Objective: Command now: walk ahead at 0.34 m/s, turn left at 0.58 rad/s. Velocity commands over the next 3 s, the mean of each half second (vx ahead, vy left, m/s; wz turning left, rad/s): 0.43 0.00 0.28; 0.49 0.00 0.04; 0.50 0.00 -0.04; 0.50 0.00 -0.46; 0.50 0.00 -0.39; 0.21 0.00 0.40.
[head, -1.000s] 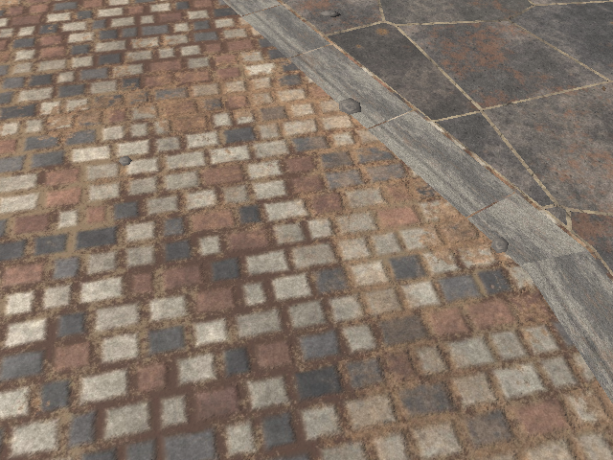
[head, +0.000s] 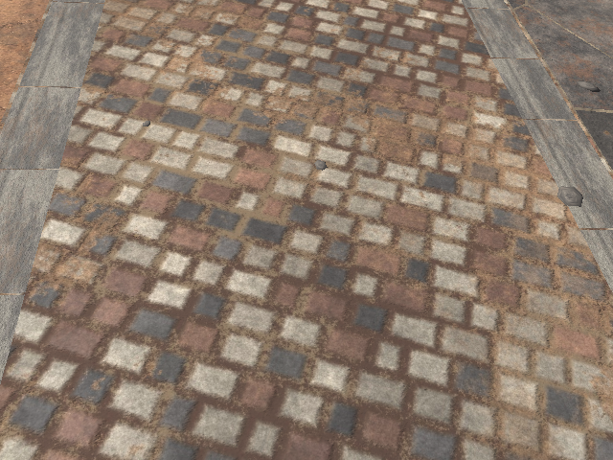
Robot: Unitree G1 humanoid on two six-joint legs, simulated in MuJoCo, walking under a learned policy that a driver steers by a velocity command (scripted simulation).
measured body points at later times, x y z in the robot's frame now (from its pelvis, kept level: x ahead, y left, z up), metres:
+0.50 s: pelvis +0.20 -0.05 -0.01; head +0.23 -0.06 +0.44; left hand +0.15 +0.22 -0.14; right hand +0.40 -0.27 -0.11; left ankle +0.31 +0.14 -0.70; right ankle +0.13 -0.16 -0.75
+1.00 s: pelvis +0.46 +0.04 -0.01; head +0.48 +0.05 +0.44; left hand +0.60 +0.33 -0.11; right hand +0.54 -0.23 -0.13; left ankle +0.43 +0.12 -0.75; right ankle +0.63 -0.12 -0.68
